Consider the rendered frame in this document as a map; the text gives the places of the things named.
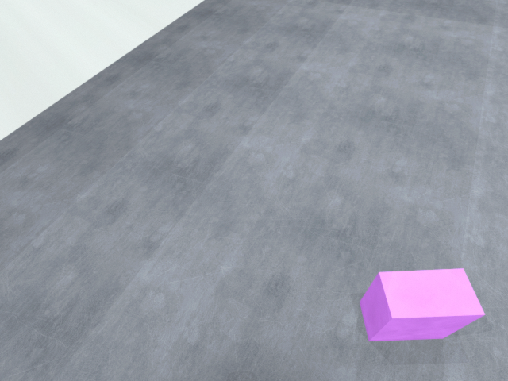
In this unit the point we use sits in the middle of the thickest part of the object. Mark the carton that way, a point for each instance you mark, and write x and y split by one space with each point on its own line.
418 305

